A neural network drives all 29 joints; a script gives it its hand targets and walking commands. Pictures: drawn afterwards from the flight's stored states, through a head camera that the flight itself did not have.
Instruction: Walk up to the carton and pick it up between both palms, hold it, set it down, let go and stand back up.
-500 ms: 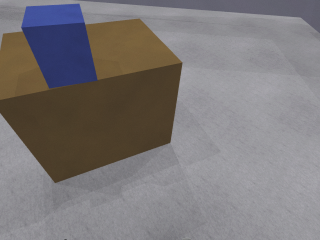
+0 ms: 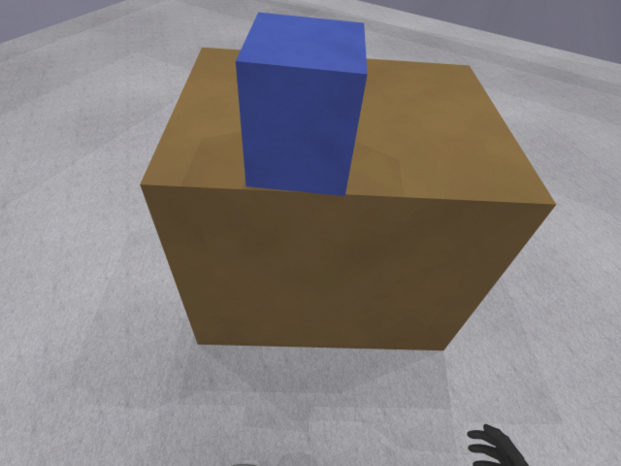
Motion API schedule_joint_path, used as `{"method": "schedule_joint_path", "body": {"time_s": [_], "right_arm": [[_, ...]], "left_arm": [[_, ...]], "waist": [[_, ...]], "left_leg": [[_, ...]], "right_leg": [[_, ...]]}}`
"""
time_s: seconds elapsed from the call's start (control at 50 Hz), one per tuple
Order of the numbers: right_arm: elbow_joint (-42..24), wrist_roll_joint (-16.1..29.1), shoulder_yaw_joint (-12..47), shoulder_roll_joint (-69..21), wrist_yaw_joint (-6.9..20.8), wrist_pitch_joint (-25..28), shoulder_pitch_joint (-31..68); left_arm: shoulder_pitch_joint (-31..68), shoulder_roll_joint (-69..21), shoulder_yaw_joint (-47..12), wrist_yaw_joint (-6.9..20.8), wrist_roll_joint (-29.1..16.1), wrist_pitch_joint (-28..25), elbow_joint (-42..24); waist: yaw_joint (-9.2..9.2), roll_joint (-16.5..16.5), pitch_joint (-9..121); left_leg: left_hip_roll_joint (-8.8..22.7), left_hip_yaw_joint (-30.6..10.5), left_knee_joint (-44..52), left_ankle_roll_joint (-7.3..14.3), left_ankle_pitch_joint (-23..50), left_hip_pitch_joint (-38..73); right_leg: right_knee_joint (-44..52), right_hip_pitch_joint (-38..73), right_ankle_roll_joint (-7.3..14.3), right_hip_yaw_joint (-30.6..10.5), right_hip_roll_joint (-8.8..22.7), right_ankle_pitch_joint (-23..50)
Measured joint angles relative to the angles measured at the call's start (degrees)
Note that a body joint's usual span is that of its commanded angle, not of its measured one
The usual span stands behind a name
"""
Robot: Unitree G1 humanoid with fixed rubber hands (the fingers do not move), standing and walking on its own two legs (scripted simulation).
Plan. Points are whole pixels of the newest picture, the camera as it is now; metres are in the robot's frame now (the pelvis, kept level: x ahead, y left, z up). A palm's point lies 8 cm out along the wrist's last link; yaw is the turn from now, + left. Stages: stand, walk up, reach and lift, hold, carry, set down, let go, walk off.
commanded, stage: walk up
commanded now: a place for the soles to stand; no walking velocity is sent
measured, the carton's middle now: (303, 107) +0.74 +0.06 +0.09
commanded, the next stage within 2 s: none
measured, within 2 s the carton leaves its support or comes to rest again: neither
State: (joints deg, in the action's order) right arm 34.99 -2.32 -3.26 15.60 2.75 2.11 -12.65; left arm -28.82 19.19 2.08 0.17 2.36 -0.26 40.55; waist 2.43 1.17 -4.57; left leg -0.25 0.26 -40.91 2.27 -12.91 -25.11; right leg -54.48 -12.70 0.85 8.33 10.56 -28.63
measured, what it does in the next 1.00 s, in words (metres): walks ahead: right foot, then left foot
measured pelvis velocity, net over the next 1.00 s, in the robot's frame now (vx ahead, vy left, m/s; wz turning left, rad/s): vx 0.26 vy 0.04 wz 0.05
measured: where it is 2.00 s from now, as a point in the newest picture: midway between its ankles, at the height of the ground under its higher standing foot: (289, 458)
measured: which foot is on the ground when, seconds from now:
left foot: down 0.00-0.32, up 0.34-0.62, down 0.64-1.00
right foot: up 0.00-0.30, down 0.32-0.66, up 0.68-0.86, down 0.88-1.00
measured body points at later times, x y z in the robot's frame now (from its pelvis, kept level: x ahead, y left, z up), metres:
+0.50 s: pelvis +0.19 +0.00 +0.02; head +0.20 -0.02 +0.47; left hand +0.19 +0.28 -0.08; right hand +0.28 -0.26 -0.11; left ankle +0.20 +0.12 -0.65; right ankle +0.22 -0.13 -0.71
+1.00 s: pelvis +0.26 +0.04 +0.01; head +0.27 +0.04 +0.46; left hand +0.33 +0.31 -0.09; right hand +0.43 -0.20 -0.08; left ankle +0.32 +0.16 -0.71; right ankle +0.28 -0.10 -0.71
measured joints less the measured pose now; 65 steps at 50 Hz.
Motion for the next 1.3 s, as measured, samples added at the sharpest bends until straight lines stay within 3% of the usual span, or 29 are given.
{"method": "schedule_joint_path", "body": {"time_s": [0.04,0.08,0.18,0.26,0.32,0.36,0.4,0.44,0.52,0.64,0.68,0.76,0.82,0.9,0.98,1.3], "right_arm": [[0.6,0.6,0.8,-0.7,-1.3,-0.5,-0.5],[1.6,0.5,1.3,-1.2,-2.1,-1.0,-1.9],[4.2,0.3,1.5,-1.7,-2.1,-0.9,-6.0],[5.6,0.3,1.0,-1.1,-1.3,-1.2,-8.7],[6.3,0.4,0.9,-0.6,-0.8,-1.7,-11.2],[7.1,0.0,0.7,-0.1,-0.8,-2.5,-11.9],[7.5,-0.5,0.7,0.6,-0.7,-3.6,-11.5],[7.0,-0.7,0.5,1.1,-0.4,-3.9,-10.6],[5.0,-0.4,0.2,1.0,0.6,-3.4,-7.5],[2.1,0.2,1.0,0.1,-0.2,-1.6,-1.6],[1.8,0.4,1.5,-0.5,-1.1,-1.4,0.2],[2.1,1.5,3.3,-2.3,-3.0,-2.9,3.0],[2.1,1.4,3.8,-2.4,-3.3,-3.6,3.8],[2.6,2.4,4.1,-1.5,-2.9,-4.1,4.0],[3.9,2.6,3.8,-0.4,-2.5,-3.9,3.0],[5.3,2.2,3.8,1.6,-2.2,-3.3,-0.3]], "left_arm": [[1.2,0.0,-0.2,0.5,-0.4,0.7,-0.9],[2.4,-0.5,-0.3,1.0,-0.6,0.3,-2.4],[4.8,-2.4,-0.6,1.9,-0.5,-0.6,-4.9],[6.0,-3.6,-0.4,1.9,-0.5,-1.1,-5.7],[5.5,-3.2,0.1,1.1,0.0,-2.3,-7.4],[6.1,-3.3,-0.1,0.2,0.7,-3.0,-7.4],[6.3,-3.8,-0.5,-0.7,0.8,-2.8,-6.1],[5.6,-4.0,-0.9,-1.1,0.9,-2.8,-4.8],[3.1,-3.4,-0.9,-1.3,0.6,-3.1,-2.6],[-0.7,-1.3,-1.2,-0.6,-1.5,-1.2,-2.6],[-0.6,-0.9,-1.3,-0.5,-1.8,0.2,-2.7],[2.5,-1.4,-1.3,-1.3,-2.0,2.8,-3.1],[4.3,-2.5,-1.4,-1.1,-2.0,2.3,-4.0],[5.8,-2.9,-1.2,-0.3,-1.5,1.1,-4.9],[7.4,-3.1,-1.5,0.5,-2.5,0.6,-4.4],[10.3,-1.6,-1.5,1.0,-2.5,0.4,-5.8]], "waist": [[-0.49,0.7,0.0],[-1.17,1.3,0.4],[-3.28,1.4,1.8],[-5.21,0.2,2.0],[-5.50,-0.4,2.6],[-4.48,-2.0,1.9],[-3.67,-3.5,1.1],[-2.91,-4.4,0.5],[-1.26,-4.3,-0.4],[0.95,-2.9,-1.0],[0.53,-2.1,-0.7],[-0.14,-0.2,-0.6],[-0.82,-0.3,0.1],[-0.86,-0.3,1.4],[-1.64,-1.4,2.8],[-2.95,-1.1,3.2]], "left_leg": [[-0.6,-0.5,0.4,-0.2,-1.9,1.8],[-1.0,-0.9,3.1,-0.2,-1.8,4.3],[-2.1,-2.0,8.9,0.6,-2.0,9.9],[-2.3,-2.7,8.8,0.3,-4.6,12.6],[-2.2,-3.3,3.1,-0.2,-10.2,12.4],[-2.1,-4.4,-8.8,-0.9,-14.4,8.8],[-2.0,-3.9,-20.0,-2.0,-14.2,4.1],[-0.8,-2.1,-23.6,-3.0,-12.0,0.3],[2.3,0.6,-15.1,-4.2,-7.7,-3.7],[2.4,1.4,5.1,-1.7,6.5,1.1],[1.8,1.6,3.1,-0.9,0.3,1.1],[2.1,3.0,2.2,-0.9,0.0,2.0],[2.7,3.6,3.5,-0.8,0.1,3.0],[3.5,4.7,2.3,-1.6,-1.2,2.9],[3.7,5.1,5.2,-1.9,-0.4,4.4],[5.1,7.9,8.1,-2.6,-0.4,6.6]], "right_leg": [[-11.0,-6.3,0.6,-4.0,-2.4,1.0],[-12.8,-10.8,0.2,-5.0,-3.3,3.4],[-0.8,-15.5,-1.2,-5.0,-3.4,7.3],[11.2,-14.1,-0.7,-4.2,-4.4,12.2],[18.4,-9.3,1.0,-3.6,-6.4,13.3],[15.7,-9.0,0.3,-2.9,-6.9,14.3],[15.5,-7.0,-0.4,-1.8,-6.8,12.6],[18.2,-4.1,-0.7,-1.2,-6.4,12.3],[24.2,0.8,-1.4,-0.8,-5.3,13.3],[18.4,1.1,-3.8,-2.3,-3.8,7.7],[10.4,-1.9,-2.6,-4.3,-3.7,1.5],[-0.3,-7.0,-2.0,-8.4,-6.6,-4.9],[5.9,-6.5,-2.1,-7.7,-7.6,-1.6],[16.3,-4.1,-1.6,-8.1,-8.8,9.7],[18.4,-3.3,-2.5,-8.7,-9.2,10.1],[20.4,-3.1,-2.0,-11.7,-10.5,10.8]]}}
